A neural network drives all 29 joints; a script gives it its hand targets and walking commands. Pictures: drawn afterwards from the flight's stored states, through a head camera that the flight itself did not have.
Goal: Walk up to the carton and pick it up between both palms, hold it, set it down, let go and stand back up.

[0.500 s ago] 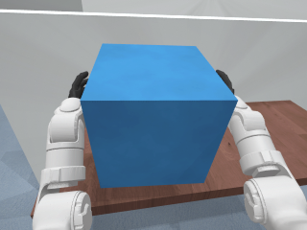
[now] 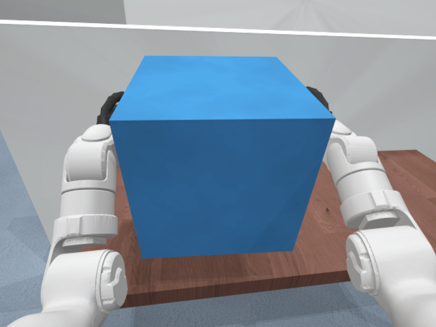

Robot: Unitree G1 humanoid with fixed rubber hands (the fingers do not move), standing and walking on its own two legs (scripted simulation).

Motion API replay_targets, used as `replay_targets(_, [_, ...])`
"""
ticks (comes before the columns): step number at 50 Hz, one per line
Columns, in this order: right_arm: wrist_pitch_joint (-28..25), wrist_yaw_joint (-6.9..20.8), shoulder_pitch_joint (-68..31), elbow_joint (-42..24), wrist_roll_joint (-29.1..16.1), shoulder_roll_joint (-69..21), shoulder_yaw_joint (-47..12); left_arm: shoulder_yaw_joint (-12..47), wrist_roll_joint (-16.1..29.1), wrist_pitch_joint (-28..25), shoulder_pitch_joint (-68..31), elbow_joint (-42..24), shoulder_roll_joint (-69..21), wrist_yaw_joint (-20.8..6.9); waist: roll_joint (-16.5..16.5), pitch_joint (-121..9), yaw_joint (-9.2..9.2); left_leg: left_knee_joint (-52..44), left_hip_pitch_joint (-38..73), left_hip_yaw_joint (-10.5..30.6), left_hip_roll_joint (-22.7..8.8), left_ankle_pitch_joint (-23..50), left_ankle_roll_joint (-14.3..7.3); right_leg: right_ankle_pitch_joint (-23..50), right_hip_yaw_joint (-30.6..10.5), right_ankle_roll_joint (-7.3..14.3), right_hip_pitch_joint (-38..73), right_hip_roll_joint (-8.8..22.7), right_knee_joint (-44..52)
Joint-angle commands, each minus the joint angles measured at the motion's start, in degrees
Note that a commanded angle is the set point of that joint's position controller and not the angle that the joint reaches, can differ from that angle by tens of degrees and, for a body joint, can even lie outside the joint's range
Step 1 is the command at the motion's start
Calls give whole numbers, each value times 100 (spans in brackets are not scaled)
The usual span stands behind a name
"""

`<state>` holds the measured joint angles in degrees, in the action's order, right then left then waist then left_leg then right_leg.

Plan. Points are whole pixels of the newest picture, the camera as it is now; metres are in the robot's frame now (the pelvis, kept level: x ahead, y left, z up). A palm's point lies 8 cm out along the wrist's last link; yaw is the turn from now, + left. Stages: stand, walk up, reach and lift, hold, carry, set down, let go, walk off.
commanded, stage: reach and lift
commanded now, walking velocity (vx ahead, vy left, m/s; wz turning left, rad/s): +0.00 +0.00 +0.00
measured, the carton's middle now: (215, 148) +0.40 +0.00 +0.22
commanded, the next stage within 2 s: hold in 0.58 s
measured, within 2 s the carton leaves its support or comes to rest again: neither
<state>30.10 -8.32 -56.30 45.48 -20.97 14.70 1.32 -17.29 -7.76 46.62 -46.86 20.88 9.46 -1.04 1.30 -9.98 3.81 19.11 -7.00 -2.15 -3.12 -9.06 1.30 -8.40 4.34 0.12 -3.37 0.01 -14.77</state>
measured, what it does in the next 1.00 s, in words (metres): stands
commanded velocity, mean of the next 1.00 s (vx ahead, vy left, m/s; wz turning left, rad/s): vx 0.00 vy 0.00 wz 0.00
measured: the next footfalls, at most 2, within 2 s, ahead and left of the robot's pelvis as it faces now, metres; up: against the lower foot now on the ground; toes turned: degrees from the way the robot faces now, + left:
none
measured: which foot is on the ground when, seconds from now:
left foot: down 0.00-1.00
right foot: down 0.00-1.00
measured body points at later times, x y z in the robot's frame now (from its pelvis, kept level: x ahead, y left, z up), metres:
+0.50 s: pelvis +0.00 +0.00 +0.00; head -0.10 +0.02 +0.44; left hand +0.38 +0.19 +0.29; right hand +0.38 -0.18 +0.31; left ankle +0.02 +0.13 -0.75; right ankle +0.00 -0.12 -0.75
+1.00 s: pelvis +0.00 +0.00 +0.00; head -0.10 +0.01 +0.44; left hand +0.38 +0.19 +0.30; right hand +0.38 -0.18 +0.32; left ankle +0.02 +0.13 -0.75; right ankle +0.00 -0.12 -0.75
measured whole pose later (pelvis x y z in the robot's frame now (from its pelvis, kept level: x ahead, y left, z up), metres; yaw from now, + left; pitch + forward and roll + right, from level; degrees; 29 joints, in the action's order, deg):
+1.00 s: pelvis +0.00 +0.00 +0.00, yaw +0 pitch -2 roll -1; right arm 35.6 -9.4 -64.0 50.3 -24.3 17.9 -1.6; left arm -17.5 -6.6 50.7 -53.4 26.0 11.3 -1.1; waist -0.2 -13.0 3.1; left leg 20.2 -9.0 -1.9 -3.5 -9.4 1.5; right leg -8.3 4.2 0.4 -5.0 -0.5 -15.1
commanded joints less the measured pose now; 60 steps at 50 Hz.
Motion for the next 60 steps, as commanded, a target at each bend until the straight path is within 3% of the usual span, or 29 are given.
replay_targets(1, [-35, 673, -4618, -1817, -877, -3669, -1384, 2169, 963, -402, -4618, -996, -3180, -784, -374, -1671, 75, -62, 495, 153, 544, 1255, 119, 1262, -381, -216, 469, -414, 40])
replay_targets(13, [142, 693, -4932, -1806, -1052, -3666, -1431, 2087, 1031, -259, -4845, -922, -3149, -723, -271, -1685, -45, -48, 408, 180, 511, 1185, 82, 1153, -401, -201, 402, -449, 37])
replay_targets(41, [500, 729, -5337, -1313, -1201, -3467, -1143, 1834, 1087, -26, -5322, -520, -2965, -824, -366, -1634, -45, -145, 69, 229, 474, 802, 89, 835, -467, -154, 341, -430, 67])
replay_targets(60, [519, 641, -5341, -1466, -1320, -3517, -1252, 1798, 1151, -69, -5320, -533, -2901, -837, -266, -1729, -41, -34, 160, 239, 513, 1047, 65, 1131, -499, -189, 356, -423, 54])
